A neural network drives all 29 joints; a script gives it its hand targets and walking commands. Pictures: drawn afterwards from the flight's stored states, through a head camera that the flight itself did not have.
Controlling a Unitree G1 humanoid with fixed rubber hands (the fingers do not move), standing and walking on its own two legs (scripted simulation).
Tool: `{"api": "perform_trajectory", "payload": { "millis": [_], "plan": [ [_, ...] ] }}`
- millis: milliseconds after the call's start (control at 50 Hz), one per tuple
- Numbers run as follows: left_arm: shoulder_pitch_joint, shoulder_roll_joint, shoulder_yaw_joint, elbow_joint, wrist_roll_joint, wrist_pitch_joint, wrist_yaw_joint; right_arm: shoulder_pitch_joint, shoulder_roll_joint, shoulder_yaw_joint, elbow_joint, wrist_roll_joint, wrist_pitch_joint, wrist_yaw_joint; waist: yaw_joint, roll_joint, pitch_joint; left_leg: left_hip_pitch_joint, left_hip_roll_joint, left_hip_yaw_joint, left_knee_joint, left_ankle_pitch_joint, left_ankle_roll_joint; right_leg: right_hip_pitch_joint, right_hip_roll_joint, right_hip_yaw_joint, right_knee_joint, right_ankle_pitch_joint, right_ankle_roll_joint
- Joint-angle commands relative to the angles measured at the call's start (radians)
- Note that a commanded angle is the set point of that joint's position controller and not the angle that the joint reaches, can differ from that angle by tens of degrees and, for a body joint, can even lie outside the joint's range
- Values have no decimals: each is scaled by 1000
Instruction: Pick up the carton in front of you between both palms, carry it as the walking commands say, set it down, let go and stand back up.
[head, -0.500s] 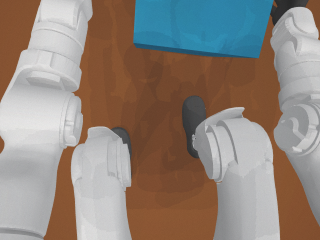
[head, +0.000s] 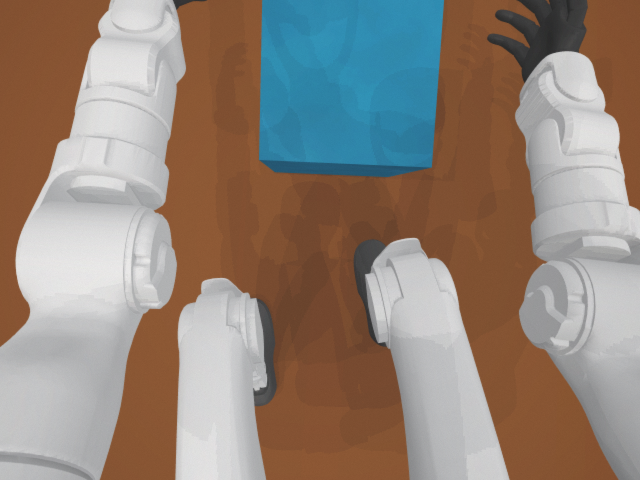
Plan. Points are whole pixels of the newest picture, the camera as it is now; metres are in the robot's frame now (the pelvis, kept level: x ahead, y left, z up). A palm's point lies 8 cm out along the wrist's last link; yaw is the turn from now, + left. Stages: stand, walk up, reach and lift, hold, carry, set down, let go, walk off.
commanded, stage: set down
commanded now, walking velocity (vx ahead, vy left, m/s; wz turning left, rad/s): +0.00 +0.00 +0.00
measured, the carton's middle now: (340, 102) +0.52 -0.11 -0.33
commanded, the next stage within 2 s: let go in 0.60 s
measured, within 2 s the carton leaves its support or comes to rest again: neither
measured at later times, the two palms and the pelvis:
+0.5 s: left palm out of the picture +0.60 +0.08 +0.03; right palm out of the picture +0.48 -0.30 +0.03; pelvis +0.03 +0.00 +0.13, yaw +0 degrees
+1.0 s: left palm out of the picture +0.47 +0.12 +0.14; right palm out of the picture +0.40 -0.29 +0.15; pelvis +0.07 -0.03 +0.25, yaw +1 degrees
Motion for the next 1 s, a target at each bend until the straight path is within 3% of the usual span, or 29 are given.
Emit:
{"api": "perform_trajectory", "payload": {
  "millis": [0, 140, 240, 440, 560, 660, 800, 900, 980],
  "plan": [
    [-244, 90, 18, -109, 16, -15, -5, -193, -127, -27, -129, -17, -13, 6, -66, 22, -1083, 279, -53, 99, -263, 101, 19, 846, 36, -139, -152, 276, 37],
    [-242, 57, -7, -249, 19, 21, 1, -122, -138, -49, -222, -16, 23, 28, -93, 125, -1260, 522, -60, 102, -372, 206, -4, 874, 44, -169, -257, 361, 28],
    [-191, 47, 9, -303, 38, 48, 2, -67, -135, -58, -275, -20, 49, 45, -84, 141, -1301, 620, -63, 101, -461, 272, -10, 927, 51, -171, -344, 417, 25],
    [-74, 30, 59, -282, 72, 35, -32, 14, -87, -63, -296, -52, 45, 70, -58, 78, -1216, 666, -60, 90, -661, 325, -5, 1105, 53, -151, -530, 491, 29],
    [-30, 22, 81, -261, 86, 20, -56, 48, -63, -74, -287, -80, 37, 78, -58, 67, -1161, 725, -56, 80, -782, 345, -6, 1193, 51, -144, -641, 507, 29],
    [80, -24, 125, -268, 132, 3, -51, 129, -37, -65, -286, -123, 20, 104, -37, 58, -1177, 818, -54, 74, -873, 404, -11, 1289, 50, -137, -714, 546, 27],
    [430, -164, 148, -468, 190, -20, 29, 417, -71, -6, -380, -181, -7, 181, -2, 15, -1193, 1019, -58, 58, -1029, 514, -18, 1553, 52, -117, -827, 641, -5],
    [623, -209, 119, -628, 170, -51, 59, 590, -84, 79, -438, -169, -31, 224, 14, -29, -1010, 1063, -54, 59, -1140, 428, -21, 1699, 48, -83, -927, 593, -19],
    [795, -205, 98, -644, 151, -85, 46, 763, -65, 150, -437, -143, -54, 234, 30, -59, -861, 1071, -41, 65, -1206, 340, -14, 1820, 34, -42, -1006, 533, -17]
  ]
}}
